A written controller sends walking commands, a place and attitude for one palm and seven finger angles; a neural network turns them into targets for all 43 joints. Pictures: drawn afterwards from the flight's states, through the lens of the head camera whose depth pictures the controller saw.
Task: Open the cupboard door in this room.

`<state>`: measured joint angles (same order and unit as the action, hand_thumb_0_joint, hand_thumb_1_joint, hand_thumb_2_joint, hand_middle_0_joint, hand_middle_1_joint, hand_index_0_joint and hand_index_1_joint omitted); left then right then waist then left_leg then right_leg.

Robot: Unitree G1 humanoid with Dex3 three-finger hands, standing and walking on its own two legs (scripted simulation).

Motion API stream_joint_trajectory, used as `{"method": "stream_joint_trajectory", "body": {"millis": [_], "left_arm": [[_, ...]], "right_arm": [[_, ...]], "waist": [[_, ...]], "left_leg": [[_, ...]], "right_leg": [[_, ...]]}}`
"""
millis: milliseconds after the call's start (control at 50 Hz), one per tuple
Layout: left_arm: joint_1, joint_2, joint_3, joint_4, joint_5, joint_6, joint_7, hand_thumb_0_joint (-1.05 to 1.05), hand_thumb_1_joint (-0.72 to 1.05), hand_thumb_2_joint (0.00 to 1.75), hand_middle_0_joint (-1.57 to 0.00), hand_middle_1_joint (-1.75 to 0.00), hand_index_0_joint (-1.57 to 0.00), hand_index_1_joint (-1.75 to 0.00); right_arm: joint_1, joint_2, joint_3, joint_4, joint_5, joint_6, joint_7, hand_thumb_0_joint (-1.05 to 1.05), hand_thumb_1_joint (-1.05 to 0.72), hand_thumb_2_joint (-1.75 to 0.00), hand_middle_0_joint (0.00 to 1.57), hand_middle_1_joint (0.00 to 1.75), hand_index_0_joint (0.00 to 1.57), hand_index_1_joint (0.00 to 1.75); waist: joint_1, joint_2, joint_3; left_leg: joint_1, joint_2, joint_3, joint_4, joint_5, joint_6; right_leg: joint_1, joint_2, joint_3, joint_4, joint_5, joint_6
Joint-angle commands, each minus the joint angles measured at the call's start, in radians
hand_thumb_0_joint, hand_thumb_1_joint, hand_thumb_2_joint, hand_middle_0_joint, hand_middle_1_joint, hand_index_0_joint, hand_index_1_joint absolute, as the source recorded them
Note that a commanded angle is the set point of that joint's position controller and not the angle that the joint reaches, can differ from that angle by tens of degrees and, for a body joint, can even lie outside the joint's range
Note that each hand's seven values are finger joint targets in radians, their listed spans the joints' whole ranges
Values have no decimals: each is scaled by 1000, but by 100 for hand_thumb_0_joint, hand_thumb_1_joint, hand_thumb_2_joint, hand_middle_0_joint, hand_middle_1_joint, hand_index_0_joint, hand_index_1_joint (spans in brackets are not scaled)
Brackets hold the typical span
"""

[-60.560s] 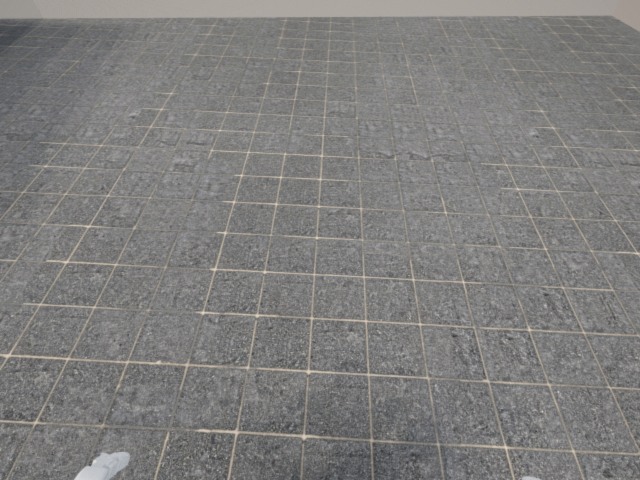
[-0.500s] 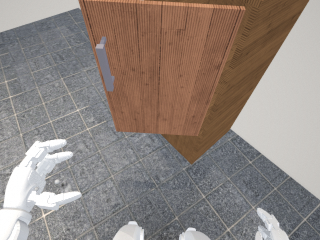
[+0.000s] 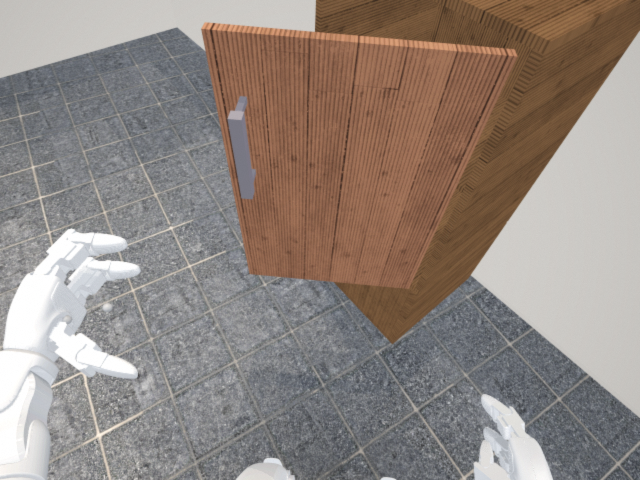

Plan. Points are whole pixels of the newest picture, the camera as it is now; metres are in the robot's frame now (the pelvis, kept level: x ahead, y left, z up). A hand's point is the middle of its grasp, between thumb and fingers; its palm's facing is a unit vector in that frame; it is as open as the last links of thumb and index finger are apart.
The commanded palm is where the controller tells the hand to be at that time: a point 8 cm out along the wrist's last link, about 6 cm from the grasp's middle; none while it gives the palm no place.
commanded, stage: raise the hand with hooked fingers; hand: left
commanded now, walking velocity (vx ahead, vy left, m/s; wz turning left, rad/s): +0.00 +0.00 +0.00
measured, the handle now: (245, 150) +0.56 +0.17 +0.06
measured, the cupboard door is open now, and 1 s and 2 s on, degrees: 46 46 46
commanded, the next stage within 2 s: move the hooked fingers beside the handle in 0.58 s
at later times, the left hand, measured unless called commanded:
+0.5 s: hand (120, 292) +0.30 +0.26 +0.07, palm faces +0.03 -1.00 -0.05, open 14.0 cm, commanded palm +0.27 +0.30 +0.08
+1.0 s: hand (144, 258) +0.34 +0.24 +0.08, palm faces +0.00 -1.00 -0.03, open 14.0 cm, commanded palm +0.31 +0.30 +0.07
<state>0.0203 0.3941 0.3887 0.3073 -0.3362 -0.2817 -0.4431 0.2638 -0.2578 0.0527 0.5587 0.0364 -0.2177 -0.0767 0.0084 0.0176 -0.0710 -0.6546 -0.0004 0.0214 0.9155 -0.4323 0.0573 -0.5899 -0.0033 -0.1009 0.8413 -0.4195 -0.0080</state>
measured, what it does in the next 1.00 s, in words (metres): stands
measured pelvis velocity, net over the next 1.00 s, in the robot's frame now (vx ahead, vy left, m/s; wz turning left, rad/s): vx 0.00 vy -0.03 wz -0.01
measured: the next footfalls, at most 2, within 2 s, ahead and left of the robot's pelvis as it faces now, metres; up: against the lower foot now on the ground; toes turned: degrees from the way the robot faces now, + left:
none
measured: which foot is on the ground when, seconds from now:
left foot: down 0.00-1.00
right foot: down 0.00-1.00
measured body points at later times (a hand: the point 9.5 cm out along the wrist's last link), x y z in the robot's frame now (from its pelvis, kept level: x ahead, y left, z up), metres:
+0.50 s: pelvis +0.00 -0.02 +0.01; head +0.05 -0.01 +0.45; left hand +0.29 +0.31 +0.08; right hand +0.14 -0.27 -0.08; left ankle +0.01 +0.08 -0.69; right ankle +0.00 -0.12 -0.69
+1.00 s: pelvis +0.00 -0.03 +0.00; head +0.07 -0.02 +0.45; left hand +0.33 +0.30 +0.08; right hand +0.13 -0.30 -0.09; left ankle +0.01 +0.08 -0.69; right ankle +0.00 -0.12 -0.69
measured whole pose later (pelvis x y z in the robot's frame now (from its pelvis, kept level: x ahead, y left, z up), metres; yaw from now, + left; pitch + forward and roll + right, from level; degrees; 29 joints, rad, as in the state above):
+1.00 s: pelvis +0.00 -0.03 +0.00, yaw +0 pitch +11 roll -1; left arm -0.26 0.47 0.45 0.65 -0.32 -0.31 -0.52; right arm 0.27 -0.29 0.04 0.61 0.05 -0.17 -0.10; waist -0.03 0.01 -0.06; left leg -0.66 0.02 0.02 0.87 -0.41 0.02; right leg -0.61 0.02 -0.10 0.83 -0.41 -0.05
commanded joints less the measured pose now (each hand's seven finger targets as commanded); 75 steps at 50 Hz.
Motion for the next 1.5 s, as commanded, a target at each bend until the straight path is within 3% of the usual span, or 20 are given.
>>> {"method": "stream_joint_trajectory", "body": {"millis": [0, 120, 180, 280, 340, 500, 660, 740, 900, 920, 980, 1060, 1140, 1180, 1320, 1340, 1360, 1380, 1440, 1480], "left_arm": [[-225, 271, 113, -135, -23, -47, -27, 0, -50, 30, -30, -120, -30, -120], [-219, 258, 105, -40, -47, 25, -79, 0, -50, 30, -30, -120, -30, -120], [-227, 268, 108, -109, -44, -7, -69, 0, -50, 30, -30, -120, -30, -120], [-221, 291, 152, -107, -42, -57, -28, 0, -50, 30, -30, -120, -30, -120], [-244, 303, 153, -118, -32, -70, -22, 0, -50, 30, -30, -120, -30, -120], [-248, 271, 116, -82, -43, -54, -49, 0, -50, 30, -30, -120, -30, -120], [-247, 275, 132, -39, -49, -66, -46, 0, -50, 30, -30, -120, -30, -120], [-435, 312, 124, 32, -29, -66, -53, 0, -50, 30, -30, -120, -30, -120], [-526, 359, 130, 111, -11, -93, -81, 0, -50, 30, -30, -120, -30, -120], [-536, 373, 141, 146, -14, -87, -83, 0, -50, 30, -30, -120, -30, -120], [-512, 400, 174, 234, -12, -67, -87, 0, -50, 30, -30, -120, -30, -120], [-535, 417, 183, 247, 0, -64, -77, 0, -50, 30, -30, -120, -30, -120], [-566, 419, 183, 199, 7, -104, -69, 0, -50, 30, -30, -120, -30, -120], [-610, 382, 154, 195, 2, -119, -67, 0, -50, 30, -30, -120, -30, -120], [-716, 387, 126, 303, 29, -100, -67, 0, -50, 30, -30, -120, -30, -120], [-727, 412, 140, 310, 42, -101, -62, 0, -50, 30, -30, -120, -30, -120], [-779, 363, 84, 290, 49, -105, -60, 0, -50, 30, -30, -120, -30, -120], [-805, 379, 99, 281, 53, -113, -49, 0, -50, 30, -30, -120, -30, -120], [-860, 389, 105, 328, 59, -128, -28, 0, -50, 30, -30, -120, -30, -120], [-868, 390, 109, 343, 67, -135, -14, 0, -50, 30, -30, -120, -30, -120]], "right_arm": [[6, -172, -74, -112, 10, -41, -18, 0, -90, -90, 20, 30, 20, 30], [6, -179, -74, -131, 16, -29, -21, 0, -90, -90, 20, 30, 20, 30], [13, -179, -81, -136, 12, -31, -11, 0, -90, -90, 20, 30, 20, 30], [25, -176, -84, -126, 3, -25, -2, 0, -90, -90, 20, 30, 20, 30], [24, -173, -82, -116, 4, -19, -4, 0, -90, -90, 20, 30, 20, 30], [-1, -169, -78, -120, 14, -17, -19, 0, -90, -90, 20, 30, 20, 30], [-7, -165, -73, -112, 14, -18, -21, 0, -90, -90, 20, 30, 20, 30], [3, -172, -69, -81, 14, -10, -34, 0, -90, -90, 20, 30, 20, 30], [27, -171, -72, -65, 15, -1, -33, 0, -90, -90, 20, 30, 20, 30], [39, -177, -73, -57, 12, 5, -33, 0, -90, -90, 20, 30, 20, 30], [45, -183, -75, -63, 16, 21, -28, 0, -90, -90, 20, 30, 20, 30], [66, -186, -81, -75, 13, 37, -16, 0, -90, -90, 20, 30, 20, 30], [88, -184, -89, -78, 8, 53, -9, 0, -90, -90, 20, 30, 20, 30], [90, -182, -91, -74, 8, 59, -8, 0, -90, -90, 20, 30, 20, 30], [119, -193, -90, -49, 8, 89, -12, 0, -90, -90, 20, 30, 20, 30], [126, -195, -91, -47, 6, 93, -12, 0, -90, -90, 20, 30, 20, 30], [122, -188, -89, -49, 7, 95, -11, 0, -90, -90, 20, 30, 20, 30], [130, -190, -92, -46, 3, 96, -10, 0, -90, -90, 20, 30, 20, 30], [145, -195, -90, -31, -1, 107, -8, 0, -90, -90, 20, 30, 20, 30], [147, -194, -90, -31, -3, 114, -4, 0, -90, -90, 20, 30, 20, 30]], "waist": [[-14, 124, -256], [-4, 54, -234], [-1, 80, -278], [-2, 62, -262], [-5, 118, -272], [-22, 65, -230], [-18, 25, -228], [-54, 24, -194], [-41, 107, -314], [-47, 49, -309], [-37, 17, -280], [-26, 42, -303], [-33, 68, -362], [-48, 68, -351], [-72, 68, -309], [-67, 80, -325], [-83, 118, -330], [-79, 135, -354], [-91, 95, -363], [-82, 121, -389]], "left_leg": [[278, 27, -117, -186, 374, -74], [238, 12, -97, -199, 353, -55], [270, 14, -95, -192, 400, -57], [251, 12, -84, -188, 403, -57], [256, 10, -74, -186, 390, -52], [207, 3, -62, -190, 270, -31], [172, -4, -45, -176, 266, -25], [136, -2, -42, -159, 210, -23], [180, -3, -38, -139, 289, -21], [160, 1, -41, -133, 298, -19], [103, -1, -32, -138, 288, -21], [111, 0, -29, -138, 318, -22], [151, 2, -27, -130, 374, -19], [166, 4, -33, -131, 369, -20], [160, 11, -45, -129, 357, -20], [170, 13, -52, -131, 367, -22], [200, 15, -56, -131, 371, -25], [227, 18, -66, -129, 379, -30], [239, 25, -78, -121, 385, -33], [253, 26, -84, -120, 409, -41]], "right_leg": [[17, 30, 19, -89, 198, -28], [75, 30, 22, -121, 238, -30], [72, 31, 25, -114, 261, -27], [77, 33, 29, -108, 277, -25], [84, 29, 38, -111, 275, -27], [88, 23, 55, -143, 227, -20], [123, 16, 80, -149, 251, -12], [87, 9, 105, -159, 194, -7], [123, 8, 109, -131, 285, -13], [135, 11, 109, -128, 302, -12], [147, 3, 117, -130, 319, -4], [147, 9, 108, -117, 350, -7], [151, 20, 104, -99, 401, -9], [117, 24, 94, -97, 381, -9], [49, 27, 81, -95, 334, -17], [41, 28, 77, -90, 328, -17], [8, 28, 72, -88, 312, -17], [-12, 29, 67, -85, 294, -19], [-35, 35, 61, -80, 278, -19], [-38, 33, 57, -70, 280, -21]]}}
